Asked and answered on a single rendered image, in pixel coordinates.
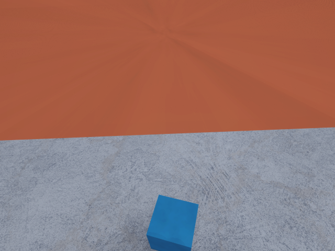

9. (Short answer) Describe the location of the carton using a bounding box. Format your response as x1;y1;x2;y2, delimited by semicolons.
147;195;198;251

